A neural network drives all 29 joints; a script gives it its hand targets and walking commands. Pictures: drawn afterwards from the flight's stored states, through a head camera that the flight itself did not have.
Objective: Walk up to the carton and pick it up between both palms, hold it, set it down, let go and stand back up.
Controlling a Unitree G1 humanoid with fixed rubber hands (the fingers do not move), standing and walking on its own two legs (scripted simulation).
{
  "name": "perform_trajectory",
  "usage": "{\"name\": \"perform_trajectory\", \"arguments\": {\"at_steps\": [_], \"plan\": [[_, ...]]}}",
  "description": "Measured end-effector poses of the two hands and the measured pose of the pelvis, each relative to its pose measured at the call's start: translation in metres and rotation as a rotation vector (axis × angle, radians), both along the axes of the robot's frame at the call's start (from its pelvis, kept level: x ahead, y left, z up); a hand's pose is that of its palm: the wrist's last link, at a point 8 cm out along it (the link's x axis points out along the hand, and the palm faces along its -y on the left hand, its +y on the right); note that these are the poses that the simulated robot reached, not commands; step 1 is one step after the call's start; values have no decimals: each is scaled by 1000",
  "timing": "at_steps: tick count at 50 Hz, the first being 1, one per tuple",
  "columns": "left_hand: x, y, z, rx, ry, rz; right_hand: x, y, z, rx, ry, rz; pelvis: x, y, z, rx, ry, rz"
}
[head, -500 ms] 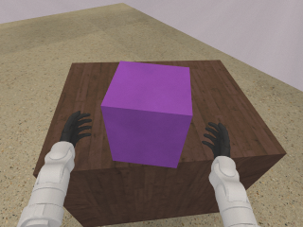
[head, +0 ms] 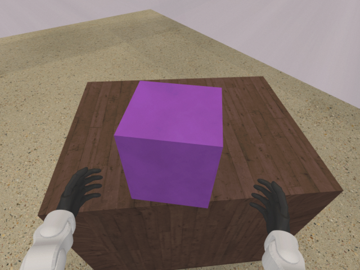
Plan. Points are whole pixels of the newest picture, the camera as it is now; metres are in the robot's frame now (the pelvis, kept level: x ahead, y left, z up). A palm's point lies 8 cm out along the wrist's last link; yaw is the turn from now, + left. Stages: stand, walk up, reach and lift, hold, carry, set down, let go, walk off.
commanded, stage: set down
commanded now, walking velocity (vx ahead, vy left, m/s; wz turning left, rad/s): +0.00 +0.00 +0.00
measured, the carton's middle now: (174, 145) +0.41 +0.01 +0.05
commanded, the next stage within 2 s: none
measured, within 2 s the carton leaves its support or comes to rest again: neither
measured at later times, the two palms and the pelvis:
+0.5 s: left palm (64, 231) +0.21 +0.23 +0.03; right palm (279, 242) +0.17 -0.19 +0.03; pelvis +0.00 -0.01 +0.00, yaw +0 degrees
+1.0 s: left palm (73, 236) +0.21 +0.23 -0.01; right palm (276, 243) +0.18 -0.20 -0.01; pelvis +0.01 -0.02 +0.00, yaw +0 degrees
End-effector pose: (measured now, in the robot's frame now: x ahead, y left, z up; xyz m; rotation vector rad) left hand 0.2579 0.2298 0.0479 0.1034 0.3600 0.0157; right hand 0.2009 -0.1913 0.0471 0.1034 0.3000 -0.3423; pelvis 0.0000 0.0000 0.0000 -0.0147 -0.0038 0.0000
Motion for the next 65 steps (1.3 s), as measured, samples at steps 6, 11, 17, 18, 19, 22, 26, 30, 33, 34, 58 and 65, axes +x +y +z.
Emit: {"name": "perform_trajectory", "arguments": {"at_steps": [6, 11, 17, 18, 19, 22, 26, 30, 33, 34, 58, 65], "plan": [[-32, 9, -11, 5, 41, 41, -24, 4, -15, 8, 84, 9, 1, 0, 0, 0, -15, 0], [-48, 13, -22, 1, 82, 70, -34, 3, -23, 15, 124, 15, -1, 0, 0, 1, -19, 0], [-49, 11, -19, 9, 51, 70, -35, 3, -24, 27, 121, 41, -3, -2, 0, 3, -29, 0], [-48, 10, -18, 10, 45, 68, -35, 3, -24, 28, 118, 43, -3, -3, -1, 4, -30, 0], [-48, 10, -17, 10, 41, 66, -35, 2, -24, 29, 115, 44, -3, -4, -1, 5, -31, 1], [-48, 7, -16, 10, 37, 59, -33, 1, -23, 31, 105, 48, -3, -6, -1, 7, -34, 0], [-47, 3, -16, 8, 38, 48, -29, -2, -21, 32, 92, 52, -2, -9, -1, 9, -36, -1], [-48, 0, -22, 4, 63, 43, -26, -5, -21, 33, 90, 56, -1, -12, -1, 10, -36, -2], [-50, -1, -31, 1, 102, 47, -25, -8, -22, 33, 98, 60, -1, -14, -1, 11, -36, -3], [-51, -1, -34, 0, 117, 49, -25, -8, -24, 34, 104, 62, 0, -15, -1, 11, -35, -4], [-42, 4, -58, 9, 183, 58, -15, -7, -71, 50, 227, 89, 21, -15, 0, 13, -6, -2], [-42, 5, -58, 5, 183, 50, -19, -4, -80, 50, 242, 104, 21, -13, 0, 13, -5, -1]]}}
